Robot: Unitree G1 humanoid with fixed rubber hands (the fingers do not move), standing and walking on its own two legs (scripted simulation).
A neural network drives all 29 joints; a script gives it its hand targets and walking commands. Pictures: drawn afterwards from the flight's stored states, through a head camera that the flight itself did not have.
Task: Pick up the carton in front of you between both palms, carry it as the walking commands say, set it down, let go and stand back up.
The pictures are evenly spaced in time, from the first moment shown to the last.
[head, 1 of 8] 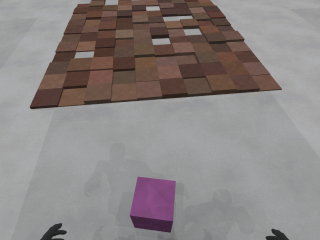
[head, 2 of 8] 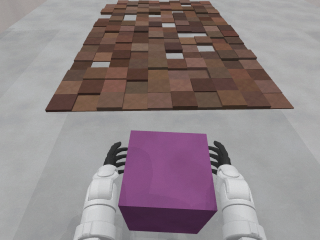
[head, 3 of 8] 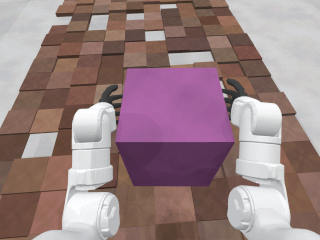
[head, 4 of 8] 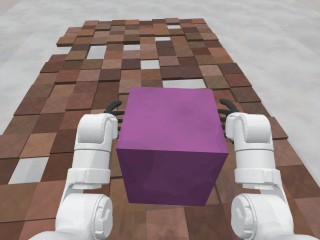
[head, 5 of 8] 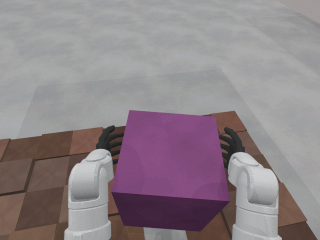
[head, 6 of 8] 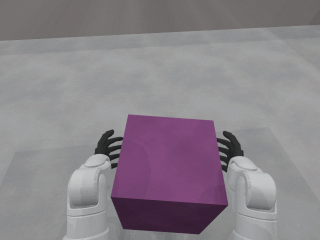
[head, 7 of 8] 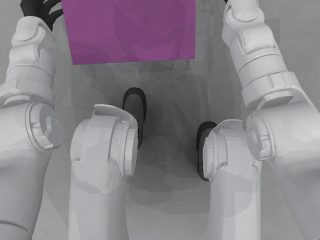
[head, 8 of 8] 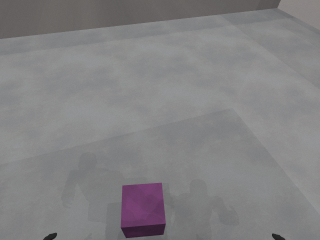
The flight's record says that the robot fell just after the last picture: no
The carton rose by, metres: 0.81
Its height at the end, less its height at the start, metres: +0.00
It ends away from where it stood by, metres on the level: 6.76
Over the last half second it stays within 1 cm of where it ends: yes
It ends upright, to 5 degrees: yes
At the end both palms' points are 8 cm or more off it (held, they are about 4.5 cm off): yes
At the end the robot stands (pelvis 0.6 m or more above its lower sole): yes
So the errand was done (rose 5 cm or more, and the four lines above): yes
